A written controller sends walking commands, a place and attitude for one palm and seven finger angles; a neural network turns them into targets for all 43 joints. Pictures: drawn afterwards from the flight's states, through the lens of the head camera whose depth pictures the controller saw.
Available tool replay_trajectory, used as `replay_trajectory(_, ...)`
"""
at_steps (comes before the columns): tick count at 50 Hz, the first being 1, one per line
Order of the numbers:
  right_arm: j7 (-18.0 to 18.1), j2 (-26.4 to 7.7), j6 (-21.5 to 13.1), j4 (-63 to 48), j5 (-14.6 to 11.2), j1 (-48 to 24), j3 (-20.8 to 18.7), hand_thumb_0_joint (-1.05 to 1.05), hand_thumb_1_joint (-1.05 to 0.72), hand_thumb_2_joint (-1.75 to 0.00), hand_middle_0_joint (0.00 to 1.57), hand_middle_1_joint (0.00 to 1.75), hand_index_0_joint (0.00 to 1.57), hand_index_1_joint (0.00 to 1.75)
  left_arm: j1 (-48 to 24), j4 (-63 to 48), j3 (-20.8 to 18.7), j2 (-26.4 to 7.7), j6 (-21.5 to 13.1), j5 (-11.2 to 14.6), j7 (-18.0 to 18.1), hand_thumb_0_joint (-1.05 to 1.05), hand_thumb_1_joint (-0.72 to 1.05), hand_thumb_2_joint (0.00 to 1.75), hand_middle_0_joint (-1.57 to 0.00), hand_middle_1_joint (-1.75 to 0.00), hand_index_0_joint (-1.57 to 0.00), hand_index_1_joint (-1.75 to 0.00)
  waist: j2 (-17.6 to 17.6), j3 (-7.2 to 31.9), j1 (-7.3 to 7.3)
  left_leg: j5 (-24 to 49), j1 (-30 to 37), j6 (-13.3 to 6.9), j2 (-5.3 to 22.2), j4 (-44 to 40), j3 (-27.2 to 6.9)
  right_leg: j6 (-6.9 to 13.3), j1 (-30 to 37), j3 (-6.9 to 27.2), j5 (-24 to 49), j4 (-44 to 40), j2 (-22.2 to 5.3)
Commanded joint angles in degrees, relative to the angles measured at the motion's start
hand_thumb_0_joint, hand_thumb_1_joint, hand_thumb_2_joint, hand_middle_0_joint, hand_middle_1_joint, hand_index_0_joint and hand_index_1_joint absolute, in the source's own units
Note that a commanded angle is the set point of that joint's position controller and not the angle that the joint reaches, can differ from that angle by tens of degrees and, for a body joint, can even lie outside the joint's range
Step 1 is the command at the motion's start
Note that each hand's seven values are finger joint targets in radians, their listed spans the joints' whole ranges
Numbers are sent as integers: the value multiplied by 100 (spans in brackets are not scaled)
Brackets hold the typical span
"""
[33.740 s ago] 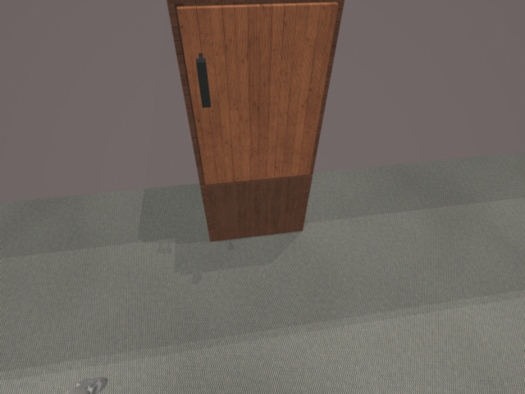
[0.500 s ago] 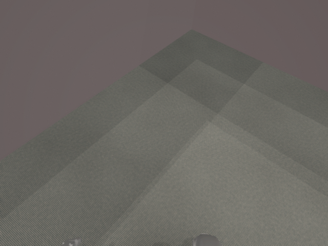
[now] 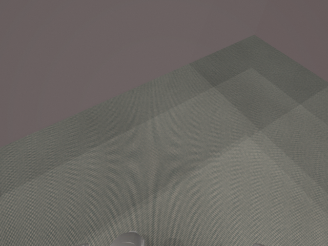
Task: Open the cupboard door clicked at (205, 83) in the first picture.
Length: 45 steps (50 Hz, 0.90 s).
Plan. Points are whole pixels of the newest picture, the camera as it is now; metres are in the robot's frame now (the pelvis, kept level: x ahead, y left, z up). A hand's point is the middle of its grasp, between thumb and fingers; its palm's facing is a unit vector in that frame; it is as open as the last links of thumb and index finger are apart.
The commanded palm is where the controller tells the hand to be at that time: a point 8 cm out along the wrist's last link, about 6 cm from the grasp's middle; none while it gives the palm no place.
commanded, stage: turn to face it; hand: left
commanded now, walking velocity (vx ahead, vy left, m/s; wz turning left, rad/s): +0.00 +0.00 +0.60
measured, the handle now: out of the picture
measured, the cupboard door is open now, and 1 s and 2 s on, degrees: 38 38 38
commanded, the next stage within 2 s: take the last steps up to it in 1.86 s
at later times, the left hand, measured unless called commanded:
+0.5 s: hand out of the picture +0.09 +0.20 -0.15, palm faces +0.27 -0.91 -0.30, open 7.4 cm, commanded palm none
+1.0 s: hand out of the picture -0.03 +0.20 -0.18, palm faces +0.59 -0.77 -0.24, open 7.4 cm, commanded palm none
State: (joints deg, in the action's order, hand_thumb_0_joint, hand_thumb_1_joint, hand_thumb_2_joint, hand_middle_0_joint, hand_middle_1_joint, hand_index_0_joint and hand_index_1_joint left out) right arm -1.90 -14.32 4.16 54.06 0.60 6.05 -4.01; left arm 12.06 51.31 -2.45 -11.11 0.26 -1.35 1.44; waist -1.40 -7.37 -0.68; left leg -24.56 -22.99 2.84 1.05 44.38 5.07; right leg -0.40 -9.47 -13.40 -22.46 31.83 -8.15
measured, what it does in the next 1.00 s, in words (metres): steps on the spot, turning left: left foot, then right foot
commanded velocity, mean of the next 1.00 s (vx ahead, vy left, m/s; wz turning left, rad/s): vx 0.00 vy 0.00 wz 0.60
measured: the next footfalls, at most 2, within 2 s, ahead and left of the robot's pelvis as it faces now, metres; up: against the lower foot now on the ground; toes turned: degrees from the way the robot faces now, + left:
left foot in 0.06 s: +0.06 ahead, +0.12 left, +0.00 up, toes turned +8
right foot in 0.44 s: +0.10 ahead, -0.13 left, +0.00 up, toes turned +12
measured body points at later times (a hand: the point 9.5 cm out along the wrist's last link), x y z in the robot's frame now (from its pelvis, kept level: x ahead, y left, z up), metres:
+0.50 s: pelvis +0.04 -0.03 -0.01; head +0.09 -0.05 +0.44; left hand +0.07 +0.24 -0.13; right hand +0.17 -0.26 -0.17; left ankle +0.00 +0.10 -0.70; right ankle +0.06 -0.14 -0.74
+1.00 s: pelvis +0.05 +0.00 -0.01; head +0.09 +0.05 +0.44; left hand -0.06 +0.24 -0.16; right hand +0.30 -0.14 -0.13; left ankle +0.01 +0.07 -0.74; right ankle +0.09 -0.15 -0.66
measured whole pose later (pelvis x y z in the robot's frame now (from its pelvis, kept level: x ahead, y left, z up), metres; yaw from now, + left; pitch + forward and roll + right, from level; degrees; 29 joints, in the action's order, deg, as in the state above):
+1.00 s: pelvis +0.05 +0.00 -0.01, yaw +35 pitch +1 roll +0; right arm -0.4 -12.9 1.5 51.3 1.2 5.6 -3.0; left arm 12.2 53.8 -4.3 -14.2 4.3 -1.1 1.0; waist -2.4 -5.7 0.4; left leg -17.1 -18.5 -3.4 -1.6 34.0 3.5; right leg -4.6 -26.1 -3.4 -27.8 65.5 -7.0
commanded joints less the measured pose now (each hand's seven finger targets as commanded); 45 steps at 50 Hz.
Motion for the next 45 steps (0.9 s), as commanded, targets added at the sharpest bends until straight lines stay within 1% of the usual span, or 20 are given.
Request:
replay_trajectory(1,34,-436,-235,-446,36,442,-101,0,-90,-90,20,30,20,30,198,-292,-401,-1310,-101,43,5,0,90,90,-20,-30,-20,-30,-732,1192,-204,1225,1222,-188,-238,-1601,285,174,283,317,4474,738,-1096)
replay_trajectory(2,62,-901,-278,-348,77,900,-223,0,-90,-90,20,30,20,30,127,-396,-363,-1120,-81,84,-33,0,90,90,-20,-30,-20,-30,283,1570,-474,2558,2339,-531,526,-1858,-626,-121,-758,121,2928,1823,-760)
replay_trajectory(3,103,-1506,-301,-312,94,1346,-382,0,-90,-90,20,30,20,30,-136,-649,-224,-666,-64,123,-70,0,90,90,-20,-30,-20,-30,1974,1736,-685,5145,3012,-1419,2150,-2033,-2914,-482,-2330,299,-1415,3272,123)
replay_trajectory(4,166,-1596,-250,-214,53,1523,-365,0,-90,-90,20,30,20,30,-400,-771,-227,-786,47,71,-16,0,90,90,-20,-30,-20,-30,1385,1845,-688,5479,2849,-1826,2412,-2020,-2925,-376,-2483,1143,-1683,3765,119)
replay_trajectory(5,204,-1470,-265,-288,73,1236,-330,0,-90,-90,20,30,20,30,-451,-793,-255,-819,74,54,2,0,90,90,-20,-30,-20,-30,898,1549,-537,4263,2350,-1772,2219,-2153,-2537,-354,-2450,1261,-1389,3794,29)
replay_trajectory(7,273,-1143,-286,-516,93,479,-245,0,-90,-90,20,30,20,30,-423,-542,-300,-815,137,26,-32,0,90,90,-20,-30,-20,-30,1244,958,-232,2811,1330,-1385,1565,-2452,-2181,-407,-2328,1412,-592,3725,48)
replay_trajectory(12,262,-1061,-340,-569,95,297,-195,0,-90,-90,20,30,20,30,-146,-421,-272,-714,164,22,-88,0,90,90,-20,-30,-20,-30,726,953,-13,2550,1167,-1251,1189,-2490,-1933,-453,-1931,1297,-217,2710,299)
replay_trajectory(17,226,-1083,-270,-574,110,245,-254,0,-90,-90,20,30,20,30,-189,-526,-245,-667,124,42,-72,0,90,90,-20,-30,-20,-30,1089,919,-20,2253,803,-1194,1025,-2318,-2208,-406,-1194,1122,-196,1359,612)
replay_trajectory(20,222,-983,-240,-659,53,-12,-261,0,-90,-90,20,30,20,30,313,-425,-286,-747,29,65,-50,0,90,90,-20,-30,-20,-30,914,1046,276,2128,113,-913,713,-1771,-2210,-340,92,1067,735,-197,719)
replay_trajectory(21,203,-742,-245,-710,1,-12,-247,0,-90,-90,20,30,20,30,561,-398,-355,-1037,-43,15,-10,0,90,90,-20,-30,-20,-30,87,1150,410,1334,-464,-584,248,-1073,-1824,-209,768,1668,768,-1126,84)
replay_trajectory(22,182,-325,-253,-813,-34,81,-195,0,-90,-90,20,30,20,30,628,-410,-460,-1602,-89,-66,39,0,90,90,-20,-30,-20,-30,-1696,1163,446,-628,-1318,-82,-654,493,-737,438,1116,3466,1090,-1700,-1590)
replay_trajectory(23,164,-598,-226,-815,5,36,-253,0,-90,-90,20,30,20,30,530,-470,-417,-1673,-66,-16,62,0,90,90,-20,-30,-20,-30,-1577,1116,437,-1178,-1139,-89,-397,1813,-895,901,378,3598,1525,-1746,-2205)
replay_trajectory(26,87,-454,-112,-498,49,156,-228,0,-90,-90,20,30,20,30,-189,-561,-236,-976,-91,32,67,0,90,90,-20,-30,-20,-30,-976,681,-16,-145,-1206,36,-21,2864,-820,695,69,2044,2577,-1298,-1194)
replay_trajectory(29,39,-250,-93,-455,18,89,-140,0,-90,-90,20,30,20,30,70,-494,-218,-860,-141,27,70,0,90,90,-20,-30,-20,-30,-1012,782,33,98,-1176,133,-14,2208,-527,496,640,1172,3997,-1044,-933)
replay_trajectory(37,12,-99,-138,-553,-3,-431,-9,0,-90,-90,20,30,20,30,650,-238,-352,-1138,-115,-27,58,0,90,90,-20,-30,-20,-30,-1056,850,343,-76,-481,17,-42,168,87,583,1038,687,4771,-616,-1272)
replay_trajectory(40,30,-192,-194,-548,-2,-134,-33,0,-90,-90,20,30,20,30,486,-235,-406,-1250,-99,-24,24,0,90,90,-20,-30,-20,-30,-1040,927,147,267,273,-117,-138,-746,257,465,696,476,4544,-180,-1370)
replay_trajectory(42,46,-580,-255,-372,46,599,-141,0,-90,-90,20,30,20,30,282,-287,-396,-1201,-78,61,-26,0,90,90,-20,-30,-20,-30,-195,1295,-335,1760,1867,-329,42,-1857,-53,46,-291,106,3528,1143,-1110)
replay_trajectory(43,80,-1237,-301,-338,95,993,-321,0,-90,-90,20,30,20,30,181,-488,-313,-802,-43,104,-81,0,90,90,-20,-30,-20,-30,1592,1550,-525,3609,2865,-1062,1632,-2102,-2245,-407,-1965,5,-142,2618,-204)
replay_trajectory(44,162,-1582,-253,-256,53,1340,-380,0,-90,-90,20,30,20,30,-250,-717,-230,-670,30,83,-39,0,90,90,-20,-30,-20,-30,1780,1651,-674,5257,2784,-1704,2321,-2184,-3061,-430,-2515,747,-1717,3470,131)
replay_trajectory(45,188,-1505,-235,-267,63,1202,-334,0,-90,-90,20,30,20,30,-312,-787,-252,-799,91,49,-11,0,90,90,-20,-30,-20,-30,1100,1482,-524,4366,2392,-1806,2375,-2218,-2604,-350,-2485,1159,-1530,3681,-30)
